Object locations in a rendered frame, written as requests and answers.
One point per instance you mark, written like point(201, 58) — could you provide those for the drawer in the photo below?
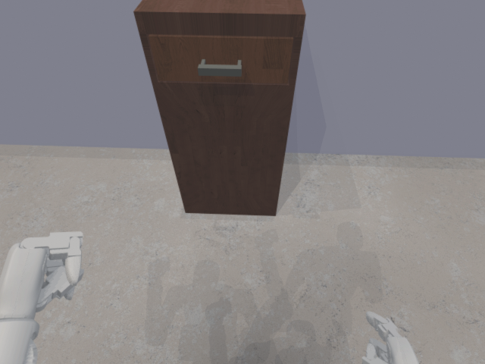
point(264, 59)

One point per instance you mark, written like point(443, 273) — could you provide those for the cabinet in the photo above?
point(227, 140)

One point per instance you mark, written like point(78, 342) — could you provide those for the left robot forearm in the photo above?
point(16, 341)

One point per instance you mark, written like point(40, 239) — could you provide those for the robot right hand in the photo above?
point(397, 349)

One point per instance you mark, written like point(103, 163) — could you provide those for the robot left hand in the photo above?
point(58, 256)

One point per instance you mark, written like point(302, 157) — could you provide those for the handle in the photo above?
point(220, 69)

